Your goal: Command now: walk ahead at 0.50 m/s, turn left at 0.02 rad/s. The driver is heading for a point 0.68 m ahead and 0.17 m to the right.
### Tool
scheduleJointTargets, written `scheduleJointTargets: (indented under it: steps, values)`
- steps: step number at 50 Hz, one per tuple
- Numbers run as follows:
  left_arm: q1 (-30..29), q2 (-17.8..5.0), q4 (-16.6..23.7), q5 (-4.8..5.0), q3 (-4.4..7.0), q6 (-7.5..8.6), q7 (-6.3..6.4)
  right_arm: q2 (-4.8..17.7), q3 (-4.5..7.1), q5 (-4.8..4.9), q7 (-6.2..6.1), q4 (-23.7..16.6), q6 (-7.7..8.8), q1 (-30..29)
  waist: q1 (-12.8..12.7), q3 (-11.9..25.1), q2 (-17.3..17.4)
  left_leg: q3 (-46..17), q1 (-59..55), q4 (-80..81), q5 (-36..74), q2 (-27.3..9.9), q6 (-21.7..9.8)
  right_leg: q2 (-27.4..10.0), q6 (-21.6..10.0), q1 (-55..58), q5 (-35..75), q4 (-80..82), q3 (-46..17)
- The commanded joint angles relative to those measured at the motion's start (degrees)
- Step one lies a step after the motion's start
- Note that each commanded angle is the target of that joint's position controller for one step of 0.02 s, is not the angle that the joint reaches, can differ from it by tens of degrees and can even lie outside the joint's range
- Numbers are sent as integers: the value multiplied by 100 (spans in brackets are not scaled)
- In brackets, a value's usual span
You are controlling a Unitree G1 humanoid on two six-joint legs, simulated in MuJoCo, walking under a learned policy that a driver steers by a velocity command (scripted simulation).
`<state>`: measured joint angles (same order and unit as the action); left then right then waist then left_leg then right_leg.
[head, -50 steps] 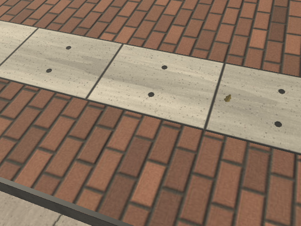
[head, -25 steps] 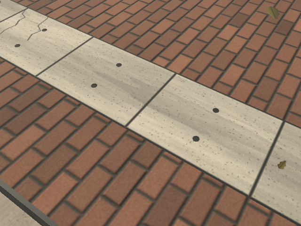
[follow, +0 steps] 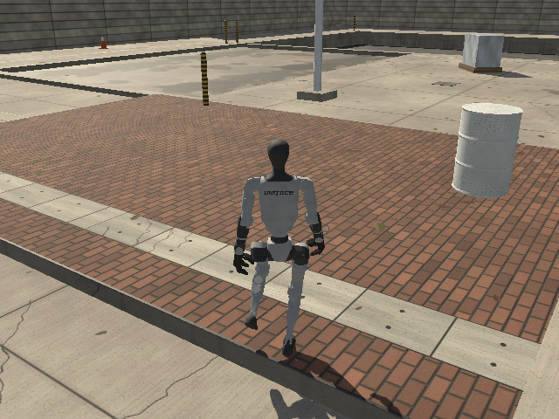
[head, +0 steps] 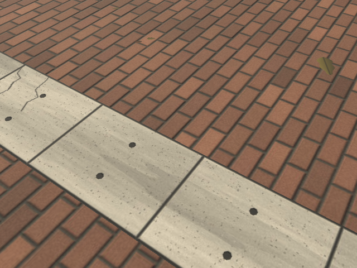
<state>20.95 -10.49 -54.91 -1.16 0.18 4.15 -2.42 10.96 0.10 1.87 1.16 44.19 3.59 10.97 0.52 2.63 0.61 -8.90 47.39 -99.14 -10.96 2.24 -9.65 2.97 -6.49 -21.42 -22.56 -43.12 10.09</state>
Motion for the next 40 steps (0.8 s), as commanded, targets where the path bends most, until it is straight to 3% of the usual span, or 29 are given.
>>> scheduleJointTargets:
  steps: [1,3,5,7,9,12,14,15,16,17,18,19,20,21,22,23,24,26,29,33,37,38,40]
  values:
    - [-654,22,329,80,-84,244,-35,56,-163,-88,-73,-451,-42,128,428,-790,117,308,-177,2164,849,-233,169,-768,-228,-1109,1462,2984,-789]
    - [-233,-256,253,114,-64,317,137,243,-75,-214,-26,-547,62,-164,271,-239,-339,942,-784,3437,1545,-389,506,-668,-318,-370,2642,3270,-697]
    - [176,-561,162,191,23,340,270,284,-42,-120,26,-646,114,-764,-38,-43,-344,1145,-806,4617,1890,-420,660,-697,-136,738,3281,3405,-680]
    - [685,-688,119,226,76,300,378,140,-79,-14,116,-859,111,-1569,-445,-229,-285,1216,-449,5821,1693,-359,764,-987,-25,1876,3568,3501,-994]
    - [885,-828,88,204,123,206,395,153,-38,8,198,-963,116,-1879,-551,-330,-507,1206,-247,6475,1510,-309,769,-1280,6,2779,4004,3360,-1115]
    - [835,-968,100,206,203,83,377,355,58,5,276,-1047,195,-2041,-415,-386,-706,1183,-705,6994,1126,-191,600,-1540,-79,3211,5257,2856,-1219]
    - [626,-1050,150,172,265,19,378,640,176,-51,268,-935,243,-1647,-84,-193,-895,1178,-1408,7246,682,-19,421,-1597,-202,3349,6289,2284,-1370]
    - [441,-1104,209,152,292,-10,361,847,277,-75,230,-753,258,-1073,241,87,-926,1233,-2226,7548,782,63,276,-1501,-195,3204,6598,1664,-1341]
    - [194,-1132,329,131,301,17,328,1137,413,-119,148,-481,267,-84,708,619,-940,938,-3970,7368,1190,-233,31,-1367,-135,2200,6227,697,-1312]
    - [29,-958,582,32,235,90,309,1614,550,-242,18,-252,238,1147,1075,1562,-248,-249,-6011,6975,1360,-1408,-299,-936,-54,685,3992,-955,-1152]
    - [984,-113,555,113,5,180,210,1617,526,-353,6,-278,223,1037,440,2324,1339,-2882,-7806,7402,555,-2779,-1287,-59,279,-1627,-782,-2801,-1379]
    - [549,-907,497,253,202,246,196,1002,430,-304,-47,-347,189,866,687,1944,685,-2943,-7133,7921,-322,-2573,-1030,-341,245,-2007,-759,-3401,-1928]
    - [-63,-1160,713,382,324,250,220,799,366,-214,-76,-342,208,455,575,910,484,-1890,-6129,8186,-193,-2353,-701,-572,292,-2177,-123,-3411,-1792]
    - [-341,-1059,817,367,317,232,275,710,332,-190,-49,-307,244,183,369,461,80,-1280,-5273,8461,314,-2134,-520,-761,358,-2023,293,-3281,-1663]
    - [-411,-980,834,312,349,190,319,592,308,-227,-18,-266,295,25,187,157,11,-773,-4723,8662,644,-1919,-417,-883,409,-1901,559,-3122,-1632]
    - [-201,-884,817,328,375,107,316,507,289,-282,3,-200,333,-35,-40,64,211,-340,-4301,8835,757,-1746,-309,-1016,430,-1641,745,-3041,-1685]
    - [-111,-784,824,356,378,24,304,484,310,-270,22,-156,351,-89,-123,-17,319,-67,-4048,8953,788,-1653,-269,-1089,447,-1562,766,-2994,-1659]
    - [-242,-640,949,368,371,-92,283,626,362,-256,16,-47,371,-99,-217,-274,340,420,-3632,9127,1000,-1635,-238,-1196,521,-1783,861,-2879,-1641]
    - [-771,-655,1212,271,367,-137,253,902,437,-318,-61,70,366,52,-174,-486,212,993,-3442,9206,1456,-1568,-211,-1235,663,-2164,1600,-2230,-1664]
    - [-1650,-553,1489,240,283,-59,74,1141,482,-272,-147,141,342,351,149,-544,75,1615,-3727,9174,1584,-1424,18,-1077,566,-1858,2761,-461,-1157]
    - [-2342,-564,1848,262,255,-64,-74,1344,569,-152,-180,289,165,795,394,-666,128,1745,-4970,8816,2031,-1793,108,-947,390,-2240,2322,357,-898]
    - [-2402,-610,1935,262,274,-73,-108,1379,587,-126,-188,298,112,802,358,-648,176,1798,-5192,8640,2415,-1865,169,-876,311,-2201,2061,474,-810]
    - [-2174,-803,2006,244,371,-112,-138,1524,638,-91,-237,252,23,698,114,-373,435,1983,-5444,7953,4234,-1895,317,-501,96,-1583,1428,583,-473]
